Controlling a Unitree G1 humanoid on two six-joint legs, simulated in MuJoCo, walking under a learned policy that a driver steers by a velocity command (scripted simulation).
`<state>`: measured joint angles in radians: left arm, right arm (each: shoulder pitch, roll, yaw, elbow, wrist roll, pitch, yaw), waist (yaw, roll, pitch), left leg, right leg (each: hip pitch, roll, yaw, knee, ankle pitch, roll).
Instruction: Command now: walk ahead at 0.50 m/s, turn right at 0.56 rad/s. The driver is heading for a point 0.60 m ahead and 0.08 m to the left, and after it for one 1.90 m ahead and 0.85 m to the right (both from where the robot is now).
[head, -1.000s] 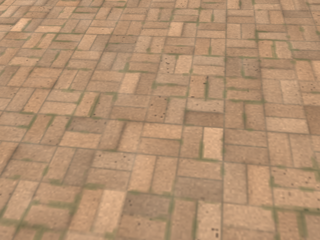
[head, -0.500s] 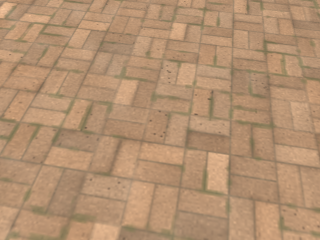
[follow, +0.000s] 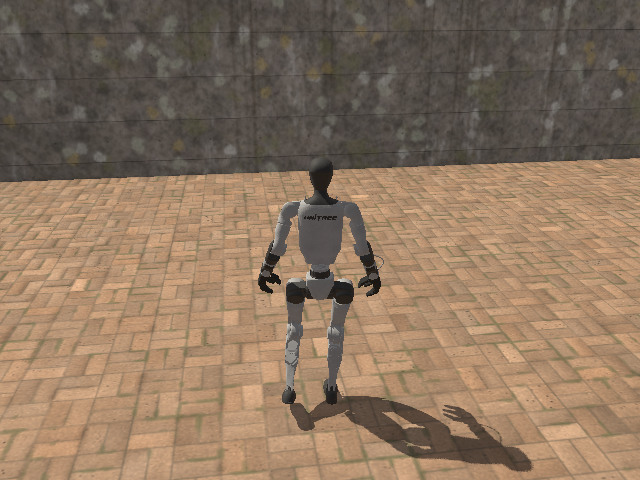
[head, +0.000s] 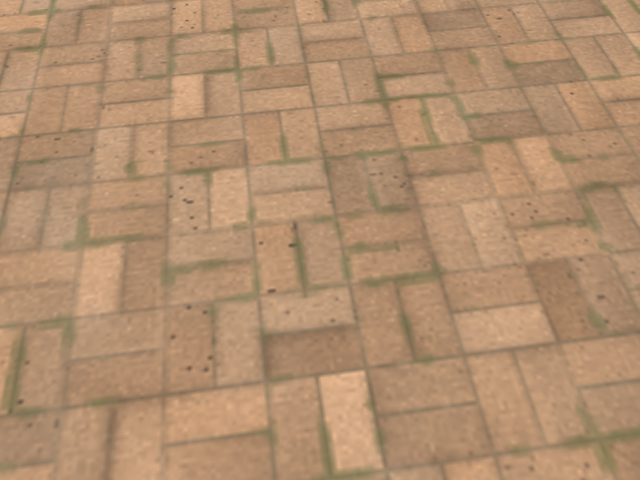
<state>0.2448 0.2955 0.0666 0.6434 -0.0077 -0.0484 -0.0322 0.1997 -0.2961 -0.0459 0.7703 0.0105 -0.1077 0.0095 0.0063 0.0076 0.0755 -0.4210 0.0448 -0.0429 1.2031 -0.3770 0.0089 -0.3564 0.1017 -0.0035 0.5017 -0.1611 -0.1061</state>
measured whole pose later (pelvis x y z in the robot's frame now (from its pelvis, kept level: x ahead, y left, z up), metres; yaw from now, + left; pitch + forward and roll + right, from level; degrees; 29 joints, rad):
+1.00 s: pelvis +0.60 +0.06 +0.00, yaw +3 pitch +2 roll +0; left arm 0.14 0.29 0.04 0.65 -0.01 -0.09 -0.04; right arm 0.35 -0.30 -0.03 0.81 0.00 -0.07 0.00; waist -0.03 0.01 0.02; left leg -0.24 -0.06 -0.06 1.07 -0.43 0.03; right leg -0.42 0.09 0.00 0.53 -0.15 -0.08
